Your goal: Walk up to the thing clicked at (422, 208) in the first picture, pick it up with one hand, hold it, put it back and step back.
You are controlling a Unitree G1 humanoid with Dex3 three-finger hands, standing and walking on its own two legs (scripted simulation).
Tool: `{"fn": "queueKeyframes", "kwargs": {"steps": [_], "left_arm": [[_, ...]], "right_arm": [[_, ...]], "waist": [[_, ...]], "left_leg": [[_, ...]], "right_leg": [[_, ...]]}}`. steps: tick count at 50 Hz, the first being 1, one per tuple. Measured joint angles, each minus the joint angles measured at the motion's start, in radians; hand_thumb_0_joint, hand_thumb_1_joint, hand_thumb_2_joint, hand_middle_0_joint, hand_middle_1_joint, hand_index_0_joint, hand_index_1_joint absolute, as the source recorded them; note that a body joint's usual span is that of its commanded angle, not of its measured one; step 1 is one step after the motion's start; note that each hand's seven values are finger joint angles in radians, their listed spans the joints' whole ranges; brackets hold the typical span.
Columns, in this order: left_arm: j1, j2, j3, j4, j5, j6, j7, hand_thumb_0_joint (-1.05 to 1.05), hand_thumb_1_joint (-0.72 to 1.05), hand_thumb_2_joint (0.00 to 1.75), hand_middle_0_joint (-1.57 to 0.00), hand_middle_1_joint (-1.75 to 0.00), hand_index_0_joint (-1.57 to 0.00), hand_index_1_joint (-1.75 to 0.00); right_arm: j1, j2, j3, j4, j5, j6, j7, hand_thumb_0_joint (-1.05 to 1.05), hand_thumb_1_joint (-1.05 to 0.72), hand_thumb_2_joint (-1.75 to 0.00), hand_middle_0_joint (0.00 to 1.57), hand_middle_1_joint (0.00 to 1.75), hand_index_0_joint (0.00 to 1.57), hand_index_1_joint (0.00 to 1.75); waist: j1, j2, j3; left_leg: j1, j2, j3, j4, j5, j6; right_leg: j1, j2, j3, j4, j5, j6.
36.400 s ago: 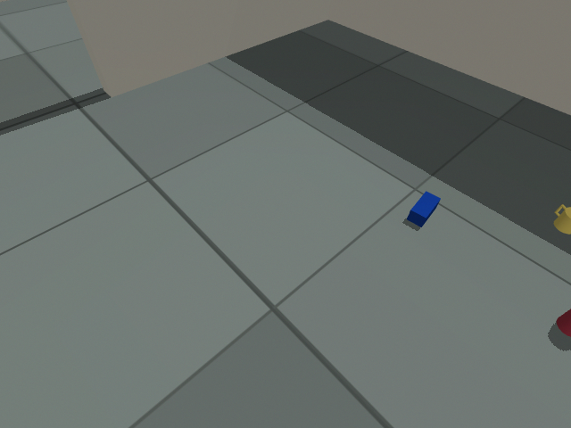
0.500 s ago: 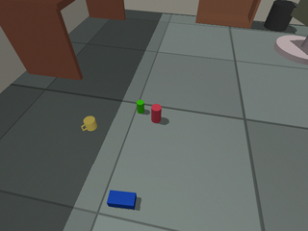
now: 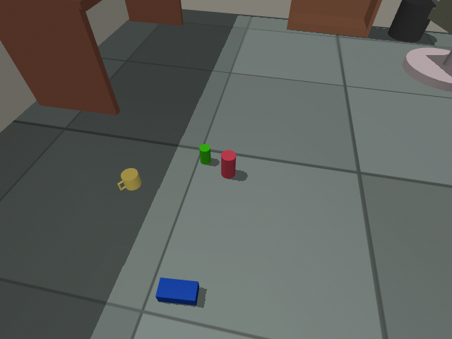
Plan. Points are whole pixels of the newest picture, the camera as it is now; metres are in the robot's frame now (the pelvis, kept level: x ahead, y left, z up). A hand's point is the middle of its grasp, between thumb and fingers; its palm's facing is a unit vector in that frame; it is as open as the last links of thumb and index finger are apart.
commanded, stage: stand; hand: left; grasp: from above
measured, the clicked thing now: (178, 291) +0.43 +0.22 -0.75
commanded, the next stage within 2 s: step back in 0.10 s
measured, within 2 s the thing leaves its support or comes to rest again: neither
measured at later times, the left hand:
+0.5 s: hand out of the picture +0.10 +0.31 -0.19, palm faces +0.00 -0.93 -0.37, open 7.4 cm
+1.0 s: hand out of the picture -0.03 +0.30 -0.15, palm faces -0.04 -0.91 -0.41, open 7.4 cm
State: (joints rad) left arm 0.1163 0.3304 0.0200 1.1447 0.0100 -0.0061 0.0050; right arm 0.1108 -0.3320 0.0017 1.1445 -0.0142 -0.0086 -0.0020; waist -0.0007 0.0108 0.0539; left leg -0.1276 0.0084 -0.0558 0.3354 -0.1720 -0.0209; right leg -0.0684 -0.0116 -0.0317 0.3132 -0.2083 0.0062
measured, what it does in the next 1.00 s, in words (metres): walks backwards: left foot, then right foot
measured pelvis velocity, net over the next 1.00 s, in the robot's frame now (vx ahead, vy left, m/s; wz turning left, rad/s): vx -0.15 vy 0.04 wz -0.04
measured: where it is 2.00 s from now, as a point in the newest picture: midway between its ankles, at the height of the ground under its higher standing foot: outside the picture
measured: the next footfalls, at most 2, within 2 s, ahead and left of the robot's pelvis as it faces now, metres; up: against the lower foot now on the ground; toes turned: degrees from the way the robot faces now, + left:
left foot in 0.38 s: -0.01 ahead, +0.14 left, +0.00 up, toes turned -2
right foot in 0.78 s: -0.07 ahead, -0.08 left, +0.00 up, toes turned +0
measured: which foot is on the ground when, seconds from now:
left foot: down 0.00-0.24, up 0.26-0.36, down 0.38-0.82, up 0.84-1.00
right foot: down 0.00-0.40, up 0.42-0.76, down 0.78-1.00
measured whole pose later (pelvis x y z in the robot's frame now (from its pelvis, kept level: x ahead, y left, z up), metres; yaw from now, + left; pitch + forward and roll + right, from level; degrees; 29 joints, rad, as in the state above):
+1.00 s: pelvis -0.15 +0.04 -0.02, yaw -2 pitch -1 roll +1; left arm 0.14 0.35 0.06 0.84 0.03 0.03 0.01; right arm 0.14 -0.40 -0.04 0.87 0.01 0.04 -0.01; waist 0.01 0.02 0.16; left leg -0.43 -0.11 -0.15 1.12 -0.51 0.00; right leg -0.31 0.00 0.04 0.58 -0.25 -0.02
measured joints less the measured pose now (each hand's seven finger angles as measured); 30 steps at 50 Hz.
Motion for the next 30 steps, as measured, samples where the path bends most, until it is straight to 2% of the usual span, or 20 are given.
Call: {"fn": "queueKeyframes", "kwargs": {"steps": [5, 8, 13, 16, 17, 18, 19, 20, 21, 22, 23, 25, 27, 30], "left_arm": [[-0.002, 0.002, -0.002, -0.003, -0.001, -0.002, -0.001, 0.01, 0.9, 0.9, -0.2, -0.3, -0.2, -0.3], [-0.012, 0.006, 0.016, -0.036, -0.018, 0.005, -0.003, 0.01, 0.9, 0.9, -0.2, -0.3, -0.2, -0.3], [-0.051, 0.025, 0.037, -0.107, -0.02, 0.024, 0.002, 0.01, 0.9, 0.9, -0.2, -0.3, -0.2, -0.3], [-0.058, 0.037, 0.042, -0.15, -0.002, 0.038, 0.004, 0.01, 0.9, 0.9, -0.2, -0.3, -0.2, -0.3], [-0.06, 0.042, 0.043, -0.161, 0.003, 0.042, 0.004, 0.01, 0.9, 0.9, -0.2, -0.3, -0.2, -0.3], [-0.063, 0.048, 0.043, -0.172, 0.005, 0.046, 0.005, 0.01, 0.9, 0.9, -0.2, -0.3, -0.2, -0.3], [-0.067, 0.054, 0.042, -0.183, 0.005, 0.05, 0.005, 0.01, 0.9, 0.9, -0.2, -0.3, -0.2, -0.3], [-0.074, 0.058, 0.042, -0.197, 0.0, 0.053, 0.005, 0.01, 0.9, 0.9, -0.2, -0.3, -0.2, -0.3], [-0.089, 0.065, 0.043, -0.209, -0.006, 0.057, 0.008, 0.01, 0.9, 0.9, -0.2, -0.3, -0.2, -0.3], [-0.105, 0.073, 0.047, -0.221, -0.01, 0.061, 0.013, 0.01, 0.9, 0.9, -0.2, -0.3, -0.2, -0.3], [-0.116, 0.079, 0.05, -0.234, -0.012, 0.064, 0.018, 0.01, 0.9, 0.9, -0.2, -0.3, -0.2, -0.3], [-0.123, 0.082, 0.05, -0.25, -0.014, 0.065, 0.028, 0.01, 0.9, 0.9, -0.2, -0.3, -0.2, -0.3], [-0.117, 0.076, 0.045, -0.256, -0.017, 0.065, 0.031, 0.01, 0.9, 0.9, -0.2, -0.3, -0.2, -0.3], [-0.087, 0.063, 0.038, -0.262, -0.017, 0.063, 0.027, 0.01, 0.9, 0.9, -0.2, -0.3, -0.2, -0.3]], "right_arm": [[-0.001, -0.001, 0.0, 0.0, 0.001, -0.001, 0.001, 0.01, -0.91, -0.89, 0.2, 0.3, 0.2, 0.3], [-0.016, -0.012, -0.012, -0.033, 0.01, 0.014, 0.008, 0.01, -0.91, -0.89, 0.2, 0.3, 0.2, 0.3], [-0.049, -0.043, -0.04, -0.111, 0.019, 0.037, 0.011, 0.01, -0.91, -0.89, 0.2, 0.3, 0.2, 0.3], [-0.038, -0.06, -0.056, -0.153, 0.015, 0.054, 0.017, 0.01, -0.91, -0.89, 0.2, 0.3, 0.2, 0.3], [-0.028, -0.063, -0.06, -0.166, 0.015, 0.056, 0.02, 0.01, -0.91, -0.89, 0.2, 0.3, 0.2, 0.3], [-0.016, -0.066, -0.063, -0.177, 0.015, 0.056, 0.023, 0.01, -0.91, -0.89, 0.2, 0.3, 0.2, 0.3], [-0.001, -0.07, -0.066, -0.187, 0.015, 0.052, 0.024, 0.01, -0.91, -0.89, 0.2, 0.3, 0.2, 0.3], [0.013, -0.075, -0.07, -0.194, 0.011, 0.049, 0.024, 0.01, -0.91, -0.89, 0.2, 0.3, 0.2, 0.3], [0.017, -0.071, -0.074, -0.197, 0.006, 0.047, 0.021, 0.01, -0.91, -0.89, 0.2, 0.3, 0.2, 0.3], [0.019, -0.061, -0.075, -0.199, -0.001, 0.045, 0.018, 0.01, -0.91, -0.89, 0.2, 0.3, 0.2, 0.3], [0.021, -0.05, -0.071, -0.202, -0.006, 0.044, 0.017, 0.01, -0.91, -0.89, 0.2, 0.3, 0.2, 0.3], [0.029, -0.031, -0.061, -0.212, -0.008, 0.043, 0.015, 0.01, -0.91, -0.89, 0.2, 0.3, 0.2, 0.3], [0.033, -0.02, -0.055, -0.224, -0.009, 0.044, 0.009, 0.01, -0.91, -0.89, 0.2, 0.3, 0.2, 0.3], [0.028, -0.013, -0.051, -0.249, -0.01, 0.042, -0.003, 0.01, -0.91, -0.89, 0.2, 0.3, 0.2, 0.3]], "waist": [[-0.001, -0.001, 0.001], [-0.009, 0.005, 0.029], [-0.017, 0.009, 0.117], [-0.014, -0.009, 0.131], [-0.017, -0.017, 0.128], [-0.023, -0.024, 0.124], [-0.028, -0.025, 0.118], [-0.031, -0.023, 0.114], [-0.031, -0.033, 0.123], [-0.029, -0.048, 0.141], [-0.026, -0.06, 0.156], [-0.029, -0.067, 0.169], [-0.034, -0.061, 0.168], [-0.031, -0.048, 0.166]], "left_leg": [[-0.001, 0.002, -0.001, 0.001, -0.002, -0.001], [-0.047, 0.003, -0.007, 0.063, -0.022, 0.003], [-0.168, -0.011, -0.004, 0.257, -0.034, 0.042], [-0.216, -0.046, 0.001, 0.426, -0.207, 0.073], [-0.215, -0.052, 0.004, 0.447, -0.235, 0.081], [-0.203, -0.05, 0.009, 0.436, -0.225, 0.085], [-0.182, -0.041, 0.014, 0.391, -0.14, 0.086], [-0.164, -0.036, 0.01, 0.35, -0.152, 0.067], [-0.164, -0.042, 0.011, 0.346, -0.192, 0.058], [-0.167, -0.05, 0.015, 0.353, -0.203, 0.058], [-0.169, -0.053, 0.018, 0.354, -0.199, 0.059], [-0.174, -0.05, 0.016, 0.338, -0.178, 0.061], [-0.179, -0.042, 0.017, 0.311, -0.153, 0.065], [-0.183, -0.031, 0.036, 0.284, -0.128, 0.069]], "right_leg": [[0.001, 0.002, -0.001, -0.002, -0.001, -0.001], [-0.038, 0.005, -0.006, 0.046, -0.016, -0.005], [-0.108, -0.004, -0.013, 0.143, -0.039, -0.007], [-0.157, -0.028, 0.003, 0.215, -0.064, 0.0], [-0.175, -0.037, 0.006, 0.238, -0.073, 0.005], [-0.193, -0.045, 0.006, 0.263, -0.083, 0.012], [-0.213, -0.049, 0.004, 0.292, -0.096, 0.019], [-0.239, -0.05, 0.002, 0.33, -0.108, 0.018], [-0.269, -0.043, 0.032, 0.385, -0.123, 0.004], [-0.294, -0.022, 0.08, 0.457, -0.19, -0.011], [-0.317, 0.008, 0.121, 0.533, -0.268, -0.023], [-0.354, 0.072, 0.168, 0.662, -0.354, -0.037], [-0.38, 0.112, 0.179, 0.754, -0.36, -0.039], [-0.379, 0.123, 0.17, 0.8, -0.331, -0.026]]}}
